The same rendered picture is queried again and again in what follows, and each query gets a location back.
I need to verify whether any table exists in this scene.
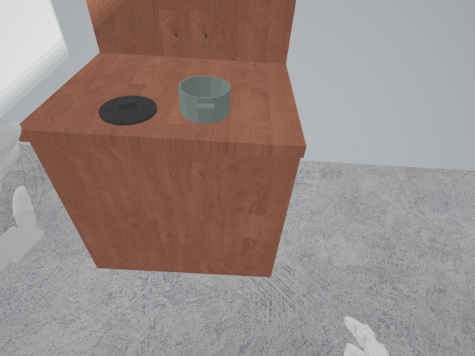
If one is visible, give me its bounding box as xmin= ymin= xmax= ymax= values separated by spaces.
xmin=19 ymin=0 xmax=307 ymax=277

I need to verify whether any pot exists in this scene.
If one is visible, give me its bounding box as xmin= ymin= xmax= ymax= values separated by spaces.
xmin=178 ymin=76 xmax=231 ymax=124

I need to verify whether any right robot hand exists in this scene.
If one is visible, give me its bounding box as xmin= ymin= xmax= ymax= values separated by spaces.
xmin=344 ymin=316 xmax=390 ymax=356

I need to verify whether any knob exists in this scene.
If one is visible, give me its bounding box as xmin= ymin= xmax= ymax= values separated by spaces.
xmin=117 ymin=95 xmax=137 ymax=110

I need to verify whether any left robot hand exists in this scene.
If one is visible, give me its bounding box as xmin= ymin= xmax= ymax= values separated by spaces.
xmin=0 ymin=122 xmax=45 ymax=271

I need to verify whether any lid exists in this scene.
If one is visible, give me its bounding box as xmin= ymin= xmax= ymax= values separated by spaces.
xmin=99 ymin=96 xmax=157 ymax=125

